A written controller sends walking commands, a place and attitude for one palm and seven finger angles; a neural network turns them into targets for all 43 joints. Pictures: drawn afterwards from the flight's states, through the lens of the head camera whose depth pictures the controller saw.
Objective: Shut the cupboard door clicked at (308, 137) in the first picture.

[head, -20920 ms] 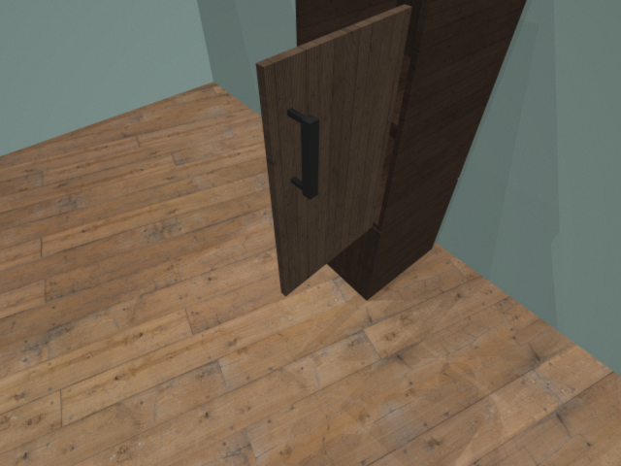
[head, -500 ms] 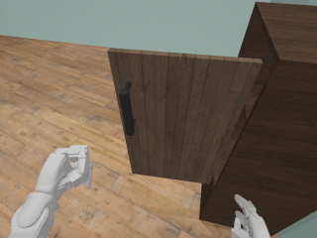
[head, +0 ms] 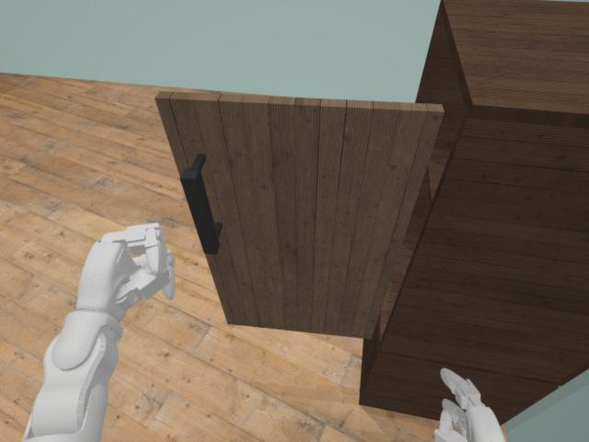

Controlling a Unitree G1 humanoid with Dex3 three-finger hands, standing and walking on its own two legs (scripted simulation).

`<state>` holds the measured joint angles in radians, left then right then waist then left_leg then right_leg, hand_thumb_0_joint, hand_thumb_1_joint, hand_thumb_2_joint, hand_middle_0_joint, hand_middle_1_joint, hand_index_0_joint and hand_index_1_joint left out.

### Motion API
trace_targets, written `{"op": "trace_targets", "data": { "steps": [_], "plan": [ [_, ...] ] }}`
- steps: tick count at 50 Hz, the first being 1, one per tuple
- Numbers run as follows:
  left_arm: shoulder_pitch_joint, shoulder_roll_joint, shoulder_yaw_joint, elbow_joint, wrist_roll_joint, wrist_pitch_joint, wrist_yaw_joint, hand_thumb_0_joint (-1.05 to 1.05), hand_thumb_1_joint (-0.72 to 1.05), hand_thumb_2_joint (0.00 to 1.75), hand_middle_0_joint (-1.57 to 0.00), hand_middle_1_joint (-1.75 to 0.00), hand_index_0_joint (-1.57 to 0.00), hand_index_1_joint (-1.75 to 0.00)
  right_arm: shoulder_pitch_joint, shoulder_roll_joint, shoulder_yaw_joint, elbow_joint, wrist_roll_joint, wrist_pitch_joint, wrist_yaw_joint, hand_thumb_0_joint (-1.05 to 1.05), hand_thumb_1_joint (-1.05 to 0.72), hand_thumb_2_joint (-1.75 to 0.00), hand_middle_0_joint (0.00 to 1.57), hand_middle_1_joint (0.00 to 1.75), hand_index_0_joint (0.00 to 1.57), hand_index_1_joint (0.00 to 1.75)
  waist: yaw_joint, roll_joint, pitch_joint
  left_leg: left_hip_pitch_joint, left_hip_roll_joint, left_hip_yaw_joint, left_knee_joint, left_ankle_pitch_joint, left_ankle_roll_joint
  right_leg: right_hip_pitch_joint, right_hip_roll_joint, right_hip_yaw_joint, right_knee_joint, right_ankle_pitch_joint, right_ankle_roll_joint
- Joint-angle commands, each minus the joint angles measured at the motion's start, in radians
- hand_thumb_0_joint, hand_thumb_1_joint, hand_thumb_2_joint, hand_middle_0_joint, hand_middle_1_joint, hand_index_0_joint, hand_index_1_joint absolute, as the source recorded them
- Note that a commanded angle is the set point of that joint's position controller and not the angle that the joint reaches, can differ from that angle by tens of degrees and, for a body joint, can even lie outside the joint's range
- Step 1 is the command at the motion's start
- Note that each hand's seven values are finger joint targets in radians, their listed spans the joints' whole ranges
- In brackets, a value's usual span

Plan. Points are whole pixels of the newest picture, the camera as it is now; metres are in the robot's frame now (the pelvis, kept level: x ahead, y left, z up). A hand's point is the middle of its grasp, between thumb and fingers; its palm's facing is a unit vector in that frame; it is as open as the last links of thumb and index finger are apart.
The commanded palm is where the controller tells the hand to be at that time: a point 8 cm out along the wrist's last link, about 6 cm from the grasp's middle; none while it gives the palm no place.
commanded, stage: bring the fist close to the handle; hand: left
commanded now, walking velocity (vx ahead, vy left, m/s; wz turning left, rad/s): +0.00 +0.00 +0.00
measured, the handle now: (206, 206) +0.42 +0.16 +0.11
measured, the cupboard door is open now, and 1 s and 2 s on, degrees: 94 94 75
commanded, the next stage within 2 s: push the door shut along its arc in 0.84 s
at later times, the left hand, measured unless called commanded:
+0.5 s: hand (231, 255) +0.32 +0.11 +0.11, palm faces -0.09 -1.00 -0.03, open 3.1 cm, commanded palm +0.31 +0.17 +0.11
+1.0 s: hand (216, 250) +0.33 +0.13 +0.12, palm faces -0.05 -1.00 -0.04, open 3.1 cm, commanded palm +0.31 +0.18 +0.11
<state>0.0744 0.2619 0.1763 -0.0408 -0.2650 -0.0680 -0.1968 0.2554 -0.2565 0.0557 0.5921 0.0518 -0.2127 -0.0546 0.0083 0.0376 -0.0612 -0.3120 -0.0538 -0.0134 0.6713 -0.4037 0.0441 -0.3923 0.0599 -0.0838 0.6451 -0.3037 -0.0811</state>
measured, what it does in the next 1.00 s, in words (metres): stands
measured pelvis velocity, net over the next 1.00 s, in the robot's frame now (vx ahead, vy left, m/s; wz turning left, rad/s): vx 0.01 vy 0.00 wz -0.01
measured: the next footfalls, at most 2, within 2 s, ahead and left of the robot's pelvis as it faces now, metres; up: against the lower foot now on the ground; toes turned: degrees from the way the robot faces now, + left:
none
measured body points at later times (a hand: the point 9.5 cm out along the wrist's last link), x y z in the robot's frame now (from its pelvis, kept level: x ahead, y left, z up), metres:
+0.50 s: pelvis +0.00 +0.00 +0.00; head +0.01 -0.02 +0.45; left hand +0.32 +0.16 +0.11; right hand +0.16 -0.23 -0.09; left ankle -0.03 +0.09 -0.72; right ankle +0.02 -0.06 -0.72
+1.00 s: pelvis +0.01 +0.00 +0.00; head +0.01 -0.01 +0.45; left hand +0.32 +0.18 +0.12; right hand +0.18 -0.23 -0.08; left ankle -0.03 +0.09 -0.72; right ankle +0.02 -0.06 -0.72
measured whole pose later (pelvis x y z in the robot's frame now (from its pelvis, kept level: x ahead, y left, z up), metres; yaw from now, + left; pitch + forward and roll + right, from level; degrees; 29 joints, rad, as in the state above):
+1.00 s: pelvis +0.01 +0.00 +0.00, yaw -1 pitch +3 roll +0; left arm -0.10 0.18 0.03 0.14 -0.18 -0.10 -0.06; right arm 0.22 -0.25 0.05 0.59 0.06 -0.13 -0.02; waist -0.01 0.04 -0.05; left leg -0.29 -0.06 0.00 0.64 -0.40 0.05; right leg -0.38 0.05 -0.07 0.63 -0.30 -0.07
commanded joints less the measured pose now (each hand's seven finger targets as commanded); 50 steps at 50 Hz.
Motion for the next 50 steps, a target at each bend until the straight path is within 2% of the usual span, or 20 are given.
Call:
{"op": "trace_targets", "data": {
  "steps": [1, 4, 5, 7, 9, 11, 14, 15, 18, 19, 22, 24, 29, 30, 33, 36, 40, 43, 44, 50],
  "plan": [
    [-0.202, 0.083, -0.022, -0.121, 0.002, -0.004, -0.023, 0.00, 0.90, 0.90, -1.30, -1.50, -1.30, -1.50, -0.103, -0.116, -0.053, -0.170, 0.018, -0.045, -0.007, 0.00, -0.90, -0.90, 0.20, 0.30, 0.20, 0.30, -0.015, -0.061, -0.085, -0.117, 0.029, -0.014, -0.069, 0.210, -0.013, 0.167, -0.107, 0.162, -0.128, 0.164, 0.078],
    [-0.316, 0.107, -0.025, -0.198, 0.008, -0.010, -0.001, 0.00, 0.90, 0.90, -1.30, -1.50, -1.30, -1.50, -0.115, -0.117, -0.055, -0.182, 0.015, -0.045, -0.015, 0.00, -0.90, -0.90, 0.20, 0.30, 0.20, 0.30, -0.020, -0.044, -0.140, -0.082, 0.029, -0.020, -0.063, 0.213, -0.007, 0.174, -0.105, 0.168, -0.128, 0.134, 0.076],
    [-0.348, 0.129, -0.005, -0.238, 0.013, -0.025, 0.014, 0.00, 0.90, 0.90, -1.30, -1.50, -1.30, -1.50, -0.115, -0.113, -0.056, -0.182, 0.012, -0.046, -0.014, 0.00, -0.90, -0.90, 0.20, 0.30, 0.20, 0.30, -0.013, -0.033, -0.205, -0.062, 0.028, -0.020, -0.069, 0.228, -0.006, 0.202, -0.103, 0.157, -0.115, 0.148, 0.073],
    [-0.379, 0.122, -0.004, -0.268, 0.017, -0.060, 0.045, 0.00, 0.90, 0.90, -1.30, -1.50, -1.30, -1.50, -0.117, -0.102, -0.050, -0.178, 0.007, -0.051, -0.012, 0.00, -0.90, -0.90, 0.20, 0.30, 0.20, 0.30, -0.007, -0.018, -0.248, -0.037, 0.027, -0.021, -0.077, 0.254, -0.007, 0.218, -0.095, 0.135, -0.092, 0.194, 0.070],
    [-0.401, 0.155, 0.029, -0.230, 0.023, -0.082, 0.079, 0.00, 0.90, 0.90, -1.30, -1.50, -1.30, -1.50, -0.113, -0.104, -0.047, -0.160, 0.001, -0.047, -0.011, 0.00, -0.90, -0.90, 0.20, 0.30, 0.20, 0.30, -0.010, -0.057, -0.237, -0.057, 0.030, -0.021, -0.075, 0.247, -0.007, 0.220, -0.093, 0.137, -0.090, 0.194, 0.074],
    [-0.378, 0.109, 0.004, -0.145, 0.032, -0.087, 0.094, 0.00, 0.90, 0.90, -1.30, -1.50, -1.30, -1.50, -0.116, -0.096, -0.044, -0.151, 0.004, -0.039, -0.003, 0.00, -0.90, -0.90, 0.20, 0.30, 0.20, 0.30, -0.013, -0.084, -0.192, -0.077, 0.028, -0.014, -0.085, 0.231, -0.009, 0.205, -0.093, 0.134, -0.095, 0.181, 0.075],
    [-0.358, 0.069, -0.036, -0.042, 0.053, -0.053, 0.102, 0.00, 0.90, 0.90, -1.30, -1.50, -1.30, -1.50, -0.117, -0.101, -0.047, -0.149, 0.010, -0.021, 0.009, 0.00, -0.90, -0.90, 0.20, 0.30, 0.20, 0.30, -0.006, -0.037, -0.152, -0.076, 0.026, -0.010, -0.090, 0.224, -0.014, 0.178, -0.091, 0.129, -0.099, 0.177, 0.068],
    [-0.367, 0.021, -0.090, -0.019, 0.058, -0.035, 0.096, 0.00, 0.90, 0.90, -1.30, -1.50, -1.30, -1.50, -0.115, -0.100, -0.044, -0.152, 0.013, -0.014, 0.012, 0.00, -0.90, -0.90, 0.20, 0.30, 0.20, 0.30, -0.016, -0.029, -0.135, -0.073, 0.026, -0.009, -0.093, 0.223, -0.015, 0.162, -0.092, 0.124, -0.099, 0.181, 0.067],
    [-0.399, 0.033, -0.083, -0.019, 0.062, -0.002, 0.095, 0.00, 0.90, 0.90, -1.30, -1.50, -1.30, -1.50, -0.106, -0.103, -0.052, -0.164, 0.016, 0.006, 0.016, 0.00, -0.90, -0.90, 0.20, 0.30, 0.20, 0.30, -0.011, -0.049, -0.177, -0.058, 0.026, -0.007, -0.091, 0.246, -0.014, 0.187, -0.091, 0.125, -0.099, 0.218, 0.069],
    [-0.400, 0.034, -0.084, -0.031, 0.063, -0.002, 0.097, 0.00, 0.90, 0.90, -1.30, -1.50, -1.30, -1.50, -0.110, -0.108, -0.053, -0.175, 0.012, 0.009, 0.016, 0.00, -0.90, -0.90, 0.20, 0.30, 0.20, 0.30, -0.007, -0.087, -0.194, -0.057, 0.028, -0.008, -0.089, 0.262, -0.012, 0.205, -0.092, 0.123, -0.095, 0.238, 0.072],
    [-0.505, 0.010, -0.101, -0.096, 0.059, -0.033, 0.119, 0.00, 0.90, 0.90, -1.30, -1.50, -1.30, -1.50, -0.114, -0.094, -0.051, -0.177, 0.010, 0.011, 0.017, 0.00, -0.90, -0.90, 0.20, 0.30, 0.20, 0.30, -0.015, -0.087, -0.231, -0.033, 0.029, -0.006, -0.092, 0.273, -0.012, 0.208, -0.088, 0.117, -0.086, 0.256, 0.071],
    [-0.492, 0.059, -0.049, -0.119, 0.061, -0.068, 0.150, 0.00, 0.90, 0.90, -1.30, -1.50, -1.30, -1.50, -0.116, -0.096, -0.052, -0.174, 0.002, 0.007, 0.017, 0.00, -0.90, -0.90, 0.20, 0.30, 0.20, 0.30, 0.000, -0.090, -0.251, -0.028, 0.033, -0.008, -0.096, 0.285, -0.013, 0.229, -0.085, 0.116, -0.079, 0.265, 0.068],
    [-0.430, 0.069, -0.032, -0.027, 0.093, -0.090, 0.183, 0.00, 0.90, 0.90, -1.30, -1.50, -1.30, -1.50, -0.113, -0.092, -0.053, -0.157, 0.001, 0.025, 0.030, 0.00, -0.90, -0.90, 0.20, 0.30, 0.20, 0.30, 0.000, -0.102, -0.209, -0.055, 0.031, 0.007, -0.102, 0.272, -0.013, 0.226, -0.089, 0.127, -0.086, 0.270, 0.073],
    [-0.415, 0.030, -0.068, -0.016, 0.096, -0.083, 0.177, 0.00, 0.90, 0.90, -1.30, -1.50, -1.30, -1.50, -0.119, -0.087, -0.050, -0.160, 0.005, 0.029, 0.034, 0.00, -0.90, -0.90, 0.20, 0.30, 0.20, 0.30, 0.000, -0.070, -0.196, -0.053, 0.029, 0.013, -0.104, 0.268, -0.014, 0.216, -0.091, 0.130, -0.089, 0.269, 0.072],
    [-0.409, 0.013, -0.093, -0.031, 0.093, -0.064, 0.154, 0.00, 0.90, 0.90, -1.30, -1.50, -1.30, -1.50, -0.116, -0.090, -0.053, -0.168, 0.010, 0.036, 0.037, 0.00, -0.90, -0.90, 0.20, 0.30, 0.20, 0.30, -0.003, -0.029, -0.201, -0.035, 0.028, 0.013, -0.108, 0.279, -0.017, 0.218, -0.089, 0.123, -0.091, 0.287, 0.067],
    [-0.420, 0.033, -0.073, -0.051, 0.073, -0.062, 0.135, 0.00, 0.90, 0.90, -1.30, -1.50, -1.30, -1.50, -0.120, -0.094, -0.056, -0.175, 0.012, 0.038, 0.030, 0.00, -0.90, -0.90, 0.20, 0.30, 0.20, 0.30, -0.010, -0.078, -0.213, -0.036, 0.030, 0.012, -0.104, 0.271, -0.012, 0.234, -0.092, 0.132, -0.105, 0.288, 0.077],
    [-0.450, 0.020, -0.089, -0.119, 0.057, -0.096, 0.132, 0.00, 0.90, 0.90, -1.30, -1.50, -1.30, -1.50, -0.124, -0.091, -0.057, -0.171, 0.011, 0.023, 0.024, 0.00, -0.90, -0.90, 0.20, 0.30, 0.20, 0.30, -0.020, -0.063, -0.234, 0.005, 0.035, 0.001, -0.103, 0.306, -0.011, 0.225, -0.084, 0.113, -0.092, 0.317, 0.069],
    [-0.470, 0.010, -0.104, -0.091, 0.064, -0.109, 0.137, 0.00, 0.90, 0.90, -1.30, -1.50, -1.30, -1.50, -0.124, -0.089, -0.052, -0.156, 0.010, 0.020, 0.023, 0.00, -0.90, -0.90, 0.20, 0.30, 0.20, 0.30, -0.028, -0.049, -0.190, -0.003, 0.033, -0.002, -0.107, 0.274, -0.012, 0.187, -0.083, 0.110, -0.098, 0.266, 0.067],
    [-0.459, 0.031, -0.087, -0.063, 0.069, -0.106, 0.142, 0.00, 0.90, 0.90, -1.30, -1.50, -1.30, -1.50, -0.121, -0.096, -0.054, -0.153, 0.008, 0.021, 0.022, 0.00, -0.90, -0.90, 0.20, 0.30, 0.20, 0.30, -0.028, -0.079, -0.172, -0.012, 0.036, -0.008, -0.108, 0.269, -0.012, 0.185, -0.083, 0.108, -0.102, 0.254, 0.068],
    [-0.484, 0.044, -0.087, 0.021, 0.080, -0.068, 0.127, 0.00, 0.90, 0.90, -1.30, -1.50, -1.30, -1.50, -0.121, -0.102, -0.052, -0.151, 0.013, 0.043, 0.024, 0.00, -0.90, -0.90, 0.20, 0.30, 0.20, 0.30, -0.032, -0.069, -0.163, -0.025, 0.032, -0.005, -0.111, 0.247, -0.012, 0.169, -0.086, 0.112, -0.107, 0.222, 0.067]
  ]
}}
